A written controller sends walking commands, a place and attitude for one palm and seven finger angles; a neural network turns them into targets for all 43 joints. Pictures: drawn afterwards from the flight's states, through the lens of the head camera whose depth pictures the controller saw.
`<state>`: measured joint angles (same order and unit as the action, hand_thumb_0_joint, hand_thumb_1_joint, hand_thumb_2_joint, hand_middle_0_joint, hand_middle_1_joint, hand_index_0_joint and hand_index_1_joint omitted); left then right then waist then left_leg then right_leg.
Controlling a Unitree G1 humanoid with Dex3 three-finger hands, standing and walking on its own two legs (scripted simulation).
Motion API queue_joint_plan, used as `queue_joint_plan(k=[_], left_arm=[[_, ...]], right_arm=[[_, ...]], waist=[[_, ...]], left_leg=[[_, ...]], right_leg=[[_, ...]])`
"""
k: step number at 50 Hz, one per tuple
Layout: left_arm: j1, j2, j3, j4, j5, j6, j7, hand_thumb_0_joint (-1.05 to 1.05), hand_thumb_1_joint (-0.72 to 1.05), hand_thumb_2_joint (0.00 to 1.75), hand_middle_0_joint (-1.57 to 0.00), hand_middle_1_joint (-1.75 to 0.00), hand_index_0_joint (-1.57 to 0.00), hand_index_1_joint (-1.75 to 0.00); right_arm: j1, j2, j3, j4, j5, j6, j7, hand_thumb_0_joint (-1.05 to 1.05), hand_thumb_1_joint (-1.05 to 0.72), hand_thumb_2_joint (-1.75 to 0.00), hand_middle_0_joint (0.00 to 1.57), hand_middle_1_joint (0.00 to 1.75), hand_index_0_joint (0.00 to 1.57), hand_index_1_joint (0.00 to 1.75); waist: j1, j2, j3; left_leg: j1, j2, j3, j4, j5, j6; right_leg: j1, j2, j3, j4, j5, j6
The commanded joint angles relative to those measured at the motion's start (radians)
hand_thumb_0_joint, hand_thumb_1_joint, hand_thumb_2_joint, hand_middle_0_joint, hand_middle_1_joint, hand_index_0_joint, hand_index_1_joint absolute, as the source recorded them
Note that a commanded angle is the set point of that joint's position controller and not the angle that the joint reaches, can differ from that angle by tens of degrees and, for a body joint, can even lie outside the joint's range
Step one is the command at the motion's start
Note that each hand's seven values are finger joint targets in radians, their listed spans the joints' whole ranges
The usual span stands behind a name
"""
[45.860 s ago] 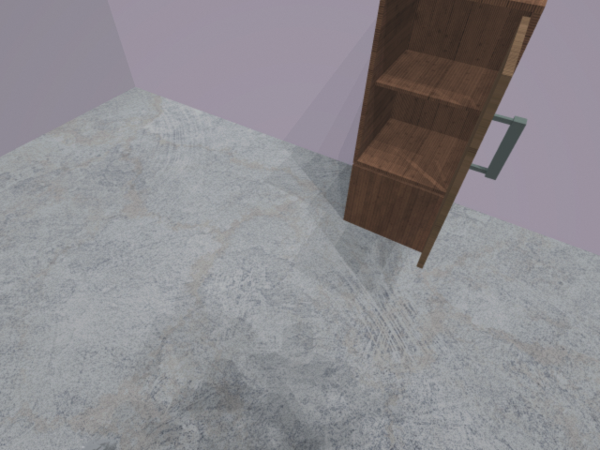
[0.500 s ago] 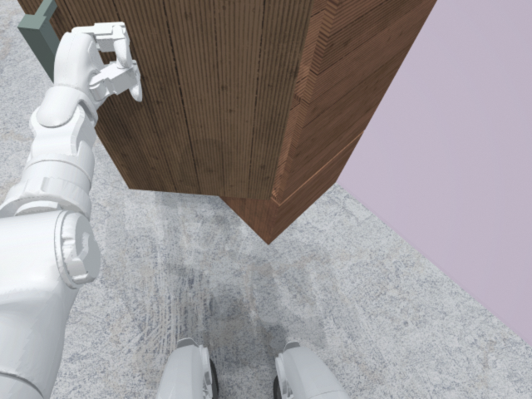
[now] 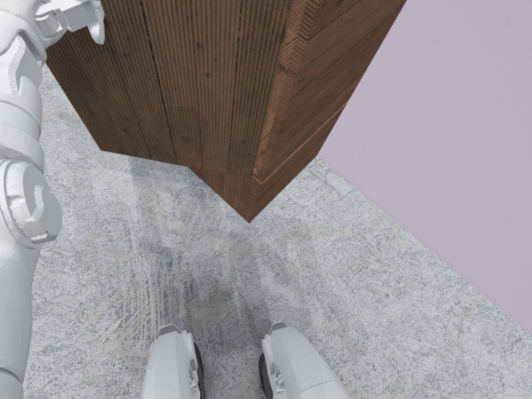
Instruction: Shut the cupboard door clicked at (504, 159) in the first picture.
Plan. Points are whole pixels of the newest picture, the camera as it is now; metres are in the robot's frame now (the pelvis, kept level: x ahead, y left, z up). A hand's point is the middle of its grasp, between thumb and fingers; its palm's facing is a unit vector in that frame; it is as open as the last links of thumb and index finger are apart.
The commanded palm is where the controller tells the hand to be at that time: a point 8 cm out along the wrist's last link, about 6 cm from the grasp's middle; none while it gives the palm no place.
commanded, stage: push the door shut along its arc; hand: left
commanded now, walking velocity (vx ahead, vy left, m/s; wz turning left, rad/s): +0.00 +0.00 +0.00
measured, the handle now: out of the picture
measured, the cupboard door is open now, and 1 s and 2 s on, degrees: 34 28 28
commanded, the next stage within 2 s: pull the fist back off the door in 0.16 s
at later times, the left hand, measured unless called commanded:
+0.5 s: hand out of the picture +0.62 +0.11 +0.14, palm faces +0.20 -0.98 -0.03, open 3.2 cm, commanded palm +0.59 +0.12 +0.13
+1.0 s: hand (120, 36) +0.55 +0.10 +0.13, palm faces +0.16 -0.99 +0.00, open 3.1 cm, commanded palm +0.51 +0.13 +0.13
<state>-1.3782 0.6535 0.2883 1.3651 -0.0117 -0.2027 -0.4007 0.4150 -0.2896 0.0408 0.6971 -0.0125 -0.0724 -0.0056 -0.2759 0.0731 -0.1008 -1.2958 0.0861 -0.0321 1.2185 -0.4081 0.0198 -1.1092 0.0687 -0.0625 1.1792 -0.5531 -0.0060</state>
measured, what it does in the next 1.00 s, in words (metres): stands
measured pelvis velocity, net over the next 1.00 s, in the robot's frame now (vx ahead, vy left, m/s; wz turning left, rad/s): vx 0.04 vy -0.02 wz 0.04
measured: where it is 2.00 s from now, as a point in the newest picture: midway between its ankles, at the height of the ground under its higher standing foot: (236, 398)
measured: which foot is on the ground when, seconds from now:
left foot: down 0.00-1.00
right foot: down 0.00-1.00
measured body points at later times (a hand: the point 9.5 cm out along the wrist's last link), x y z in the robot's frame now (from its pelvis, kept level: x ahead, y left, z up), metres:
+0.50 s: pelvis +0.00 +0.01 +0.00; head +0.18 +0.03 +0.41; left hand +0.60 +0.16 +0.14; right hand -0.06 -0.23 -0.10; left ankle +0.07 +0.11 -0.63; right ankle +0.00 -0.13 -0.63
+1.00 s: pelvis +0.04 -0.02 +0.04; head +0.15 -0.01 +0.47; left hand +0.54 +0.15 +0.13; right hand +0.01 -0.28 -0.08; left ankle +0.07 +0.11 -0.63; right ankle +0.00 -0.13 -0.63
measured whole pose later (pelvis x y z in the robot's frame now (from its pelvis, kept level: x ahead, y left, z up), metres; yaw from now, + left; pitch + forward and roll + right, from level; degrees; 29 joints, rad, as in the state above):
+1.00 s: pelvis +0.04 -0.02 +0.04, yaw +2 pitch +22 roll -2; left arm -0.94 0.25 0.30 1.10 -0.01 -0.38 0.15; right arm 0.45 -0.27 -0.04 0.67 -0.05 0.03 0.10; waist -0.18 0.06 -0.14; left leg -1.01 0.07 0.00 1.02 -0.39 -0.01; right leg -0.85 0.05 -0.03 1.01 -0.54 -0.02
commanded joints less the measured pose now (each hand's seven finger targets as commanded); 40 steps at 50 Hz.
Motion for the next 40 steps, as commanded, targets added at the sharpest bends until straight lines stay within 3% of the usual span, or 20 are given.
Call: queue_joint_plan(k=[1, 7, 13, 14, 15, 16, 17, 19, 21, 22, 24, 27, 35, 37, 38, 40], left_arm=[[-0.579, 0.149, -0.003, -0.213, -0.008, -0.041, -0.008, 0.0, 0.9, 0.9, -1.3, -1.5, -1.3, -1.5], [-0.652, 0.086, -0.039, -0.251, -0.009, -0.028, -0.015, 0.0, 0.9, 0.9, -1.3, -1.5, -1.3, -1.5], [-0.714, 0.014, -0.085, -0.219, -0.004, -0.012, -0.008, 0.0, 0.9, 0.9, -1.3, -1.5, -1.3, -1.5], [-0.693, 0.048, 0.11, -0.235, -0.071, 0.015, 0.193, 0.0, 0.9, 0.9, -1.3, -1.5, -1.3, -1.5], [-0.651, 0.001, 0.078, -0.211, -0.042, 0.029, 0.298, 0.0, 0.9, 0.9, -1.3, -1.5, -1.3, -1.5], [-0.636, -0.047, 0.09, -0.211, -0.032, 0.035, 0.388, 0.0, 0.9, 0.9, -1.3, -1.5, -1.3, -1.5], [-0.637, -0.063, 0.104, -0.248, -0.009, 0.018, 0.475, 0.0, 0.9, 0.9, -1.3, -1.5, -1.3, -1.5], [-0.622, -0.097, 0.085, -0.308, 0.08, -0.024, 0.635, 0.0, 0.9, 0.9, -1.3, -1.5, -1.3, -1.5], [-0.607, -0.11, 0.024, -0.319, 0.175, -0.062, 0.691, 0.0, 0.9, 0.9, -1.3, -1.5, -1.3, -1.5], [-0.603, -0.11, 0.007, -0.308, 0.196, -0.075, 0.687, 0.0, 0.9, 0.9, -1.3, -1.5, -1.3, -1.5], [-0.606, -0.11, -0.009, -0.301, 0.186, -0.082, 0.658, 0.0, 0.9, 0.9, -1.3, -1.5, -1.3, -1.5], [-0.555, -0.038, 0.064, -0.304, 0.128, -0.088, 0.605, 0.0, 0.9, 0.9, -1.3, -1.5, -1.3, -1.5], [-0.304, -0.054, 0.107, -0.302, 0.075, -0.174, 0.584, 0.0, 0.9, 0.9, -1.3, -1.5, -1.3, -1.5], [-0.245, -0.099, 0.073, -0.331, 0.073, -0.196, 0.57, 0.0, 0.9, 0.9, -1.3, -1.5, -1.3, -1.5], [-0.226, -0.144, 0.044, -0.339, 0.068, -0.201, 0.565, 0.0, 0.9, 0.9, -1.3, -1.5, -1.3, -1.5], [-0.16, -0.156, 0.047, -0.342, 0.045, -0.204, 0.555, 0.0, 0.9, 0.9, -1.3, -1.5, -1.3, -1.5]], right_arm=[[0.229, -0.195, -0.072, -0.008, -0.007, -0.021, -0.011, 0.0, -0.9, -0.9, 0.2, 0.3, 0.2, 0.3], [0.238, -0.197, -0.078, 0.005, -0.017, -0.034, -0.01, 0.0, -0.9, -0.9, 0.2, 0.3, 0.2, 0.3], [0.24, -0.198, -0.078, 0.027, -0.02, -0.046, -0.014, 0.0, -0.9, -0.9, 0.2, 0.3, 0.2, 0.3], [0.293, -0.167, -0.058, -0.011, -0.036, -0.047, -0.001, 0.0, -0.9, -0.9, 0.2, 0.3, 0.2, 0.3], [0.287, -0.165, -0.062, -0.012, -0.045, -0.047, 0.018, 0.0, -0.9, -0.9, 0.2, 0.3, 0.2, 0.3], [0.303, -0.162, -0.072, -0.012, -0.061, -0.041, 0.036, 0.0, -0.9, -0.9, 0.2, 0.3, 0.2, 0.3], [0.315, -0.16, -0.077, -0.013, -0.076, -0.038, 0.054, 0.0, -0.9, -0.9, 0.2, 0.3, 0.2, 0.3], [0.317, -0.146, -0.084, -0.022, -0.108, -0.028, 0.091, 0.0, -0.9, -0.9, 0.2, 0.3, 0.2, 0.3], [0.325, -0.151, -0.098, -0.021, -0.12, -0.008, 0.122, 0.0, -0.9, -0.9, 0.2, 0.3, 0.2, 0.3], [0.331, -0.155, -0.102, -0.02, -0.121, 0.004, 0.129, 0.0, -0.9, -0.9, 0.2, 0.3, 0.2, 0.3], [0.325, -0.16, -0.108, -0.024, -0.108, 0.027, 0.129, 0.0, -0.9, -0.9, 0.2, 0.3, 0.2, 0.3], [0.321, -0.162, -0.102, -0.037, -0.092, 0.045, 0.117, 0.0, -0.9, -0.9, 0.2, 0.3, 0.2, 0.3], [0.297, -0.138, -0.101, -0.049, -0.076, 0.061, 0.108, 0.0, -0.9, -0.9, 0.2, 0.3, 0.2, 0.3], [0.29, -0.131, -0.105, -0.058, -0.07, 0.068, 0.108, 0.0, -0.9, -0.9, 0.2, 0.3, 0.2, 0.3], [0.28, -0.127, -0.109, -0.058, -0.066, 0.069, 0.111, 0.0, -0.9, -0.9, 0.2, 0.3, 0.2, 0.3], [0.27, -0.13, -0.116, -0.059, -0.058, 0.078, 0.108, 0.0, -0.9, -0.9, 0.2, 0.3, 0.2, 0.3]], waist=[[-0.063, 0.192, -0.569], [-0.08, 0.233, -0.604], [-0.112, 0.238, -0.575], [-0.054, 0.232, -0.569], [-0.059, 0.232, -0.577], [-0.068, 0.194, -0.579], [-0.061, 0.195, -0.601], [-0.049, 0.233, -0.618], [-0.063, 0.241, -0.629], [-0.065, 0.228, -0.627], [-0.073, 0.204, -0.623], [-0.035, 0.184, -0.649], [0.009, 0.047, -0.548], [0.028, 0.06, -0.557], [0.025, 0.066, -0.539], [0.037, 0.029, -0.514]], left_leg=[[0.71, -0.02, -0.076, -0.043, 0.308, 0.035], [0.793, -0.019, -0.107, -0.045, 0.354, 0.032], [0.815, -0.012, -0.124, -0.041, 0.316, 0.029], [0.749, 0.001, -0.136, -0.07, 0.287, 0.02], [0.739, 0.003, -0.143, -0.085, 0.259, 0.012], [0.734, 0.003, -0.152, -0.089, 0.246, 0.011], [0.754, 0.0, -0.161, -0.094, 0.273, 0.009], [0.765, -0.005, -0.153, -0.092, 0.282, -0.001], [0.783, -0.005, -0.15, -0.098, 0.276, -0.009], [0.789, -0.01, -0.149, -0.105, 0.285, -0.009], [0.781, -0.017, -0.133, -0.122, 0.258, -0.003], [0.765, -0.031, -0.104, -0.148, 0.281, 0.003], [0.671, -0.047, -0.028, -0.181, 0.313, 0.018], [0.695, -0.053, -0.019, -0.192, 0.342, 0.015], [0.716, -0.053, -0.015, -0.195, 0.348, 0.013], [0.705, -0.057, -0.003, -0.206, 0.339, 0.014]], right_leg=[[-0.056, 0.017, 0.014, -0.188, 0.281, -0.024], [-0.13, 0.02, -0.005, -0.169, 0.272, -0.03], [-0.211, 0.017, -0.02, -0.159, 0.238, -0.029], [-0.151, 0.006, -0.01, -0.165, 0.236, -0.025], [-0.153, 0.007, -0.013, -0.156, 0.222, -0.018], [-0.158, 0.003, -0.021, -0.152, 0.219, -0.011], [-0.158, 0.002, -0.022, -0.147, 0.227, -0.008], [-0.17, -0.001, -0.029, -0.139, 0.225, -0.006], [-0.162, 0.001, -0.031, -0.145, 0.223, -0.012], [-0.141, 0.003, -0.029, -0.154, 0.229, -0.016], [-0.089, 0.006, -0.02, -0.187, 0.235, -0.017], [0.026, 0.014, -0.006, -0.218, 0.272, -0.02], [0.216, 0.012, 0.024, -0.279, 0.396, -0.003], [0.25, 0.009, 0.028, -0.276, 0.446, -0.005], [0.237, 0.01, 0.025, -0.284, 0.452, -0.004], [0.275, 0.008, 0.032, -0.3, 0.472, -0.002]])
